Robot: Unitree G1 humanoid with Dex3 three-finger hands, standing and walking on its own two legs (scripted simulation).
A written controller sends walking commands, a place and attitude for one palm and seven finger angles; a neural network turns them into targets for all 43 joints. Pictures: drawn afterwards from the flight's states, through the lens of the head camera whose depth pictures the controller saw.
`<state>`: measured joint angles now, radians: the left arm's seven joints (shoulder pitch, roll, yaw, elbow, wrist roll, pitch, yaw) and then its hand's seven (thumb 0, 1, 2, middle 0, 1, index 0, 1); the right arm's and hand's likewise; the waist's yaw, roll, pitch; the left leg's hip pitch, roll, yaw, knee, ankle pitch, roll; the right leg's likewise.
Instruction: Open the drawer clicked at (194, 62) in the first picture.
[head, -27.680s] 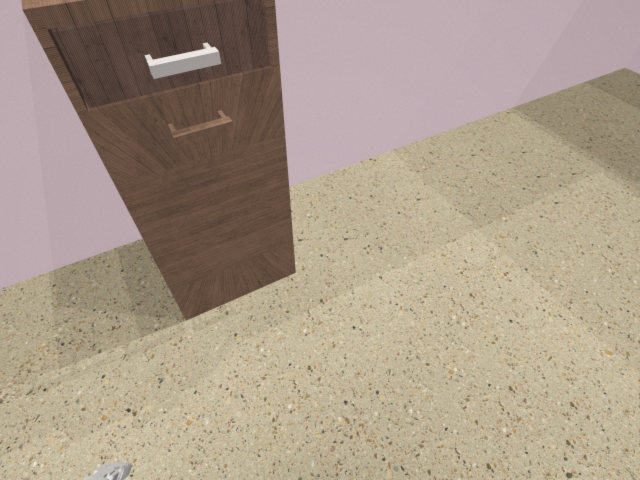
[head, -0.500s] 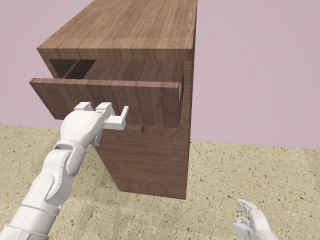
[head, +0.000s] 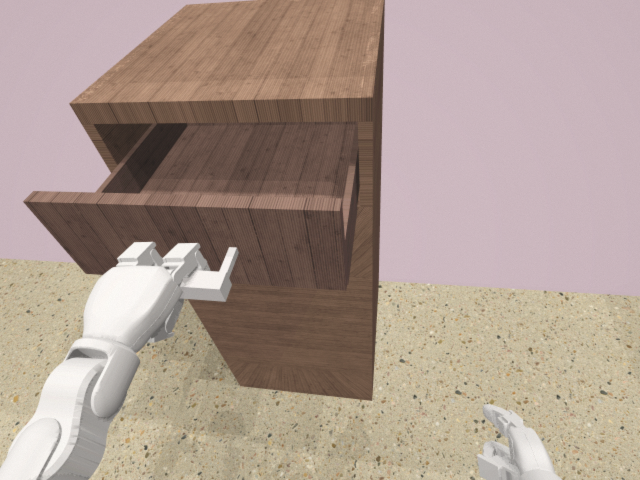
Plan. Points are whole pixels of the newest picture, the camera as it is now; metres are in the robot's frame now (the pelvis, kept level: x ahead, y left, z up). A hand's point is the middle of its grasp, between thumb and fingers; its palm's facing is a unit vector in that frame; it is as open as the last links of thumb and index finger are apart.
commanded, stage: pull the drawer open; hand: left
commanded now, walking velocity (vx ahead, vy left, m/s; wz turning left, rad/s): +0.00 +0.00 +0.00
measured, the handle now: (180, 268) +0.32 +0.21 +0.13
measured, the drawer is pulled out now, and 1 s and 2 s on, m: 0.17 0.27 0.30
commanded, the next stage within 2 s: open the thumb to release the handle in 1.38 s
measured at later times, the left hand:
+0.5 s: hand (149, 353) +0.22 +0.21 +0.11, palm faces +0.05 -0.11 -0.99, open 6.1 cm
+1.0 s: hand (122, 410) +0.16 +0.21 +0.11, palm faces +0.04 -0.12 -0.99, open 6.1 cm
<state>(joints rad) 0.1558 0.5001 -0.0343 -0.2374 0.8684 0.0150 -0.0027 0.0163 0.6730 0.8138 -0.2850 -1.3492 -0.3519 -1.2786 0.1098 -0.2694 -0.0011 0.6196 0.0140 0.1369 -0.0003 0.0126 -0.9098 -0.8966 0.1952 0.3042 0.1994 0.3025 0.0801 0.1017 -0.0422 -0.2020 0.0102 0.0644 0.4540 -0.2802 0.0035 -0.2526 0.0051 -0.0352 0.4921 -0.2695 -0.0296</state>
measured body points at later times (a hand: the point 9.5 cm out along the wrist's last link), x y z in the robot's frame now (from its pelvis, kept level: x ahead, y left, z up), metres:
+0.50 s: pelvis -0.01 +0.00 +0.00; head -0.01 -0.05 +0.45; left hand +0.21 +0.22 +0.16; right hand +0.22 -0.20 -0.09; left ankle -0.03 +0.12 -0.74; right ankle -0.01 -0.10 -0.74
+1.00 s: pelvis +0.00 +0.00 +0.00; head -0.01 -0.04 +0.44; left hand +0.15 +0.22 +0.16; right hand +0.22 -0.20 -0.09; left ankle -0.03 +0.12 -0.74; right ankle -0.01 -0.10 -0.74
